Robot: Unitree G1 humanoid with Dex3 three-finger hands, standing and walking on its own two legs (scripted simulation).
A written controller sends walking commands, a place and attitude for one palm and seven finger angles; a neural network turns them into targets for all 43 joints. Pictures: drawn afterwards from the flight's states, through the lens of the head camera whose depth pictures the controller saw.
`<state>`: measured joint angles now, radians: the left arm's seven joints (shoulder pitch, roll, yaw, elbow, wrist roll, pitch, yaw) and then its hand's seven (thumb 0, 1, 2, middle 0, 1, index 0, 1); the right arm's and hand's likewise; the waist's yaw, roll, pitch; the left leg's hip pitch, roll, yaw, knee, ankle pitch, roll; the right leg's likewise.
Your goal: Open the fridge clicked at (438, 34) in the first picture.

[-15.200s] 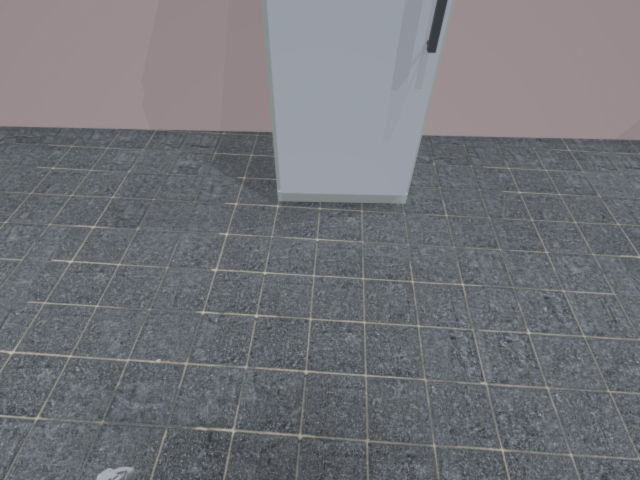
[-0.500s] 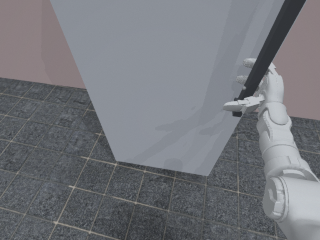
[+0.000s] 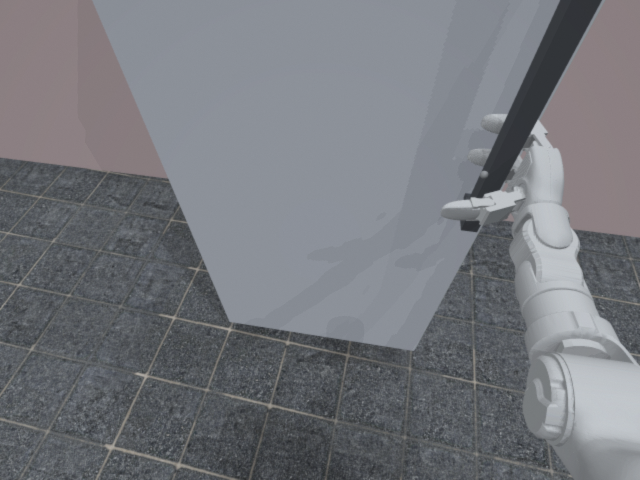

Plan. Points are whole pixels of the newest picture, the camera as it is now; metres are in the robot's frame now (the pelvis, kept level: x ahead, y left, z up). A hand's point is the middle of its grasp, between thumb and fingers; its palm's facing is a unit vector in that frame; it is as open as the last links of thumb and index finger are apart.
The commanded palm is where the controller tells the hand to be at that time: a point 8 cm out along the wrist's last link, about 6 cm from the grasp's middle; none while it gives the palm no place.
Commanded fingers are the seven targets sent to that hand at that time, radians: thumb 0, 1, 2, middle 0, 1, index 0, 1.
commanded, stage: grip the handle and tug to test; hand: right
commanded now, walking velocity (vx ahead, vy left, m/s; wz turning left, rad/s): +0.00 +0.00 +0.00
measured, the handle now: (532, 77) +0.53 -0.14 +0.24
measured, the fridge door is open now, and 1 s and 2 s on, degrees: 0 0 7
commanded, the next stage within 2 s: pull the door a little, standing still in 1.32 s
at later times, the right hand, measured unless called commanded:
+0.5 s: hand (484, 174) +0.48 -0.12 +0.13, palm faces +0.01 +1.00 +0.00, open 6.8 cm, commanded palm +0.45 -0.18 +0.13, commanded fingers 0.00 -0.90 -0.90 0.45 1.40 0.45 1.40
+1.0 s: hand (482, 175) +0.48 -0.12 +0.13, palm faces +0.02 +1.00 +0.00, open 5.6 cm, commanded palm +0.45 -0.17 +0.13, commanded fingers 0.00 -0.90 -0.90 0.45 1.40 0.45 1.40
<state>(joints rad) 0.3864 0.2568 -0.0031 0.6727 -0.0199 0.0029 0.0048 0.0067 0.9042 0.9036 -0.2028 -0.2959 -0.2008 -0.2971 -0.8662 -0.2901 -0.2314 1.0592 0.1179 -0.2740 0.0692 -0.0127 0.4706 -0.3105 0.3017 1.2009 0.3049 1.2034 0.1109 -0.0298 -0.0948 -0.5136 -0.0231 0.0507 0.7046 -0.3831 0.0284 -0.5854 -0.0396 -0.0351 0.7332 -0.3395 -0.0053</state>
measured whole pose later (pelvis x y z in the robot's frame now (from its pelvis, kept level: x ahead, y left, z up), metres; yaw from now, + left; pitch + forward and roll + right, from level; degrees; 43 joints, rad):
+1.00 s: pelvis +0.00 +0.00 +0.00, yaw +0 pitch +11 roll +1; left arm 0.39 0.25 -0.01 0.68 -0.02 0.00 0.00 0.01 0.90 0.90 -0.20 -0.30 -0.20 -0.30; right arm -0.89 -0.29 -0.23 1.09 0.12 -0.27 0.05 0.01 -0.69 -0.82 0.41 1.40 0.41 1.40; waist 0.11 -0.03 -0.09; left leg -0.52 -0.02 0.06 0.71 -0.39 0.03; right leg -0.60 -0.04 -0.03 0.74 -0.34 0.00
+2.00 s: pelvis +0.09 +0.00 +0.02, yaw +6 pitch +7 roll +0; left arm 0.30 0.24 -0.01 0.54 -0.04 0.02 0.00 0.01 0.90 0.90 -0.20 -0.30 -0.20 -0.30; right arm 0.00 -0.17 -0.13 0.01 0.19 -0.02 0.05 0.00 -0.69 -0.72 0.33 1.40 0.31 1.40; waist 0.02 -0.04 -0.12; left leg -0.25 -0.02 0.01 0.55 -0.35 0.02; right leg -0.28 -0.03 -0.06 0.57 -0.34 -0.01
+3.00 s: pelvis +0.07 +0.22 +0.02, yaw -26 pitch +0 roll -3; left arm 0.25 0.22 0.01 0.62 0.04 -0.09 0.12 0.01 0.90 0.90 -0.20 -0.30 -0.20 -0.30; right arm 0.35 -0.17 -0.01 -0.33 0.01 -0.04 -0.10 -0.03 -0.63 -0.80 0.44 1.39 0.27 1.40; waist 0.04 0.02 0.01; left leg -0.36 0.06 0.28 0.45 -0.11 0.14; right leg -0.30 -0.01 -0.14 0.81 -0.52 0.00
